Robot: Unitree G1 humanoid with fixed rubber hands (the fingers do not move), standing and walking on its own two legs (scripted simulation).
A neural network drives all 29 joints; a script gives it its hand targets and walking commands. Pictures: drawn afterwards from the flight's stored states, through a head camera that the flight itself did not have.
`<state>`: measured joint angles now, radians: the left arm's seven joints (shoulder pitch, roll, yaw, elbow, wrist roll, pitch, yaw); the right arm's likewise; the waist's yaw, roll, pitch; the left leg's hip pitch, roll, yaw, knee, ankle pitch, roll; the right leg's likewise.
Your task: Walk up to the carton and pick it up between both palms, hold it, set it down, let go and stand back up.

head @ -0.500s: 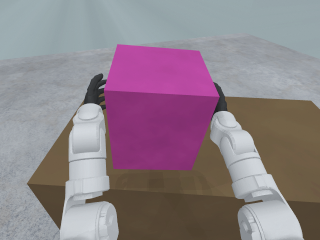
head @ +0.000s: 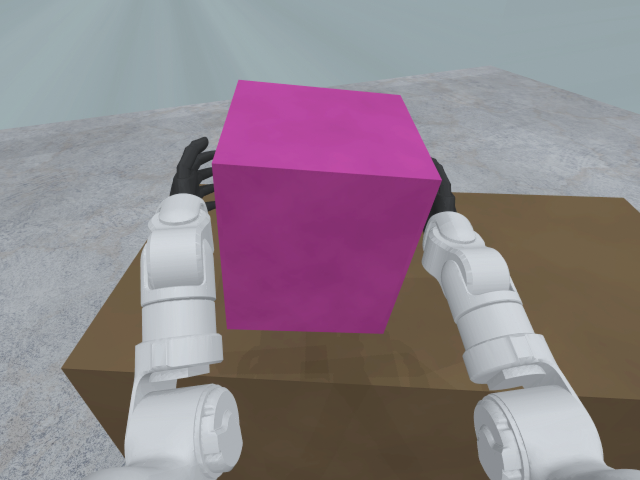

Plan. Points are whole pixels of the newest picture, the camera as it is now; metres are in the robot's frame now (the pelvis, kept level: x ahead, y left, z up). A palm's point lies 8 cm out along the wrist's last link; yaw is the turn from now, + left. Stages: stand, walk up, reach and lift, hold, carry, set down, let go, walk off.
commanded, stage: hold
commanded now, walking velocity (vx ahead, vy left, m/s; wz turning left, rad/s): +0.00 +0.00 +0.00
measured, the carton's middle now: (313, 211) +0.39 +0.01 +0.19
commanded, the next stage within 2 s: none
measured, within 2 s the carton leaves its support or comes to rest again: neither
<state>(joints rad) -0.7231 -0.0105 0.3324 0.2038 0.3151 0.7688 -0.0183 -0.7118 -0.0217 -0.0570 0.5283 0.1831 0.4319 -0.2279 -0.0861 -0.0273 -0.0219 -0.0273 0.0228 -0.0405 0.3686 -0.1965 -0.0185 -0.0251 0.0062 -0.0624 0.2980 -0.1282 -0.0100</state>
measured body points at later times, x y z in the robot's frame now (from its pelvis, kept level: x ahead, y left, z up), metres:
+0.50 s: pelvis +0.01 +0.00 +0.00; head -0.06 +0.02 +0.44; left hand +0.38 +0.16 +0.23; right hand +0.37 -0.15 +0.21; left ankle +0.02 +0.13 -0.75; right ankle +0.03 -0.11 -0.75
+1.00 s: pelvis +0.01 +0.00 +0.00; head -0.06 +0.02 +0.44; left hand +0.38 +0.16 +0.23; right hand +0.37 -0.15 +0.21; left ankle +0.02 +0.13 -0.75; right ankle +0.03 -0.11 -0.75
